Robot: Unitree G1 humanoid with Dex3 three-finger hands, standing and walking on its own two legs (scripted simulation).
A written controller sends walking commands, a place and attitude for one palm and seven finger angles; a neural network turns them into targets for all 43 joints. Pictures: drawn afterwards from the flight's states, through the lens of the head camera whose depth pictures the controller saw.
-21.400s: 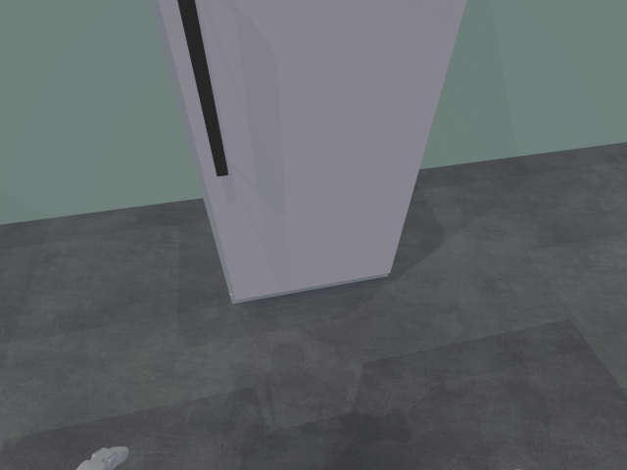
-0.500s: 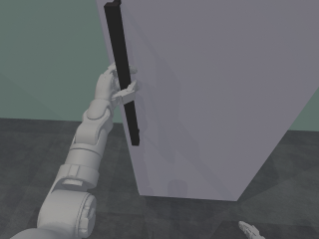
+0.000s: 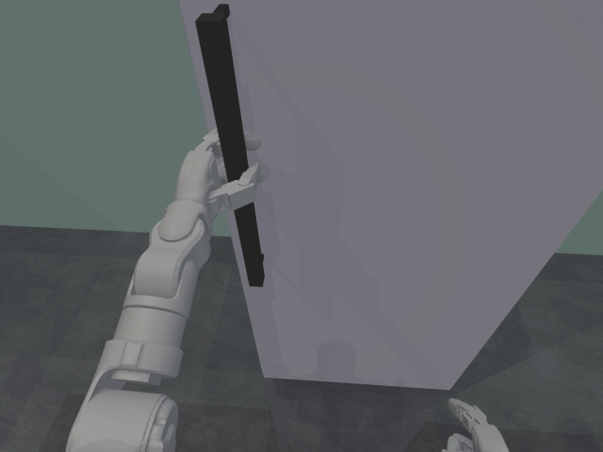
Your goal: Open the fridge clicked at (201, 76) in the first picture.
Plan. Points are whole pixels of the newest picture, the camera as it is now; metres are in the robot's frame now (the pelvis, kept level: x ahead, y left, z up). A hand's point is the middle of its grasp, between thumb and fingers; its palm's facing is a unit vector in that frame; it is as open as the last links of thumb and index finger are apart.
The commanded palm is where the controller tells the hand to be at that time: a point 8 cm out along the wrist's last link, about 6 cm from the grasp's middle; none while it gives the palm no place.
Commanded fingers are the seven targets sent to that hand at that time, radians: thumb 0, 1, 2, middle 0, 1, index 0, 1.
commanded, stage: pull the door a little, standing still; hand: left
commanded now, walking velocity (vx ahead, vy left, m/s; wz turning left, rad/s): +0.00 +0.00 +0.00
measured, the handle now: (244, 179) +0.45 +0.12 +0.14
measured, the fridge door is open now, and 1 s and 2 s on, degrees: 0 27 41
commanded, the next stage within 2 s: walk backward, drawing the door open in 0.26 s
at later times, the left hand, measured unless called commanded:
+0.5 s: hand (246, 263) +0.27 +0.08 +0.17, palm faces -0.11 -0.98 -0.16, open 6.9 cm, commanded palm +0.25 +0.14 +0.18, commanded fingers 0.00 0.90 0.90 -0.45 -1.40 -0.45 -1.40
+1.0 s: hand (284, 379) +0.16 +0.03 +0.16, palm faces -0.08 -0.97 -0.22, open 7.6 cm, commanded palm +0.13 +0.08 +0.18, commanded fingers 0.00 0.90 0.90 -0.45 -1.40 -0.45 -1.40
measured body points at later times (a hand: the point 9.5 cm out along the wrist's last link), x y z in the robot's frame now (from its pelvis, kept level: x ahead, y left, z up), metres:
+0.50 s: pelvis +0.00 -0.01 +0.00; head +0.00 -0.03 +0.45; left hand +0.27 +0.13 +0.18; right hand +0.21 -0.22 -0.07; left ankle -0.03 +0.12 -0.74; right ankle -0.05 -0.10 -0.74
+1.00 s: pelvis -0.12 -0.04 -0.01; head -0.09 -0.06 +0.44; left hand +0.16 +0.08 +0.18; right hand +0.05 -0.25 -0.12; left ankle -0.03 +0.12 -0.74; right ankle -0.05 -0.10 -0.74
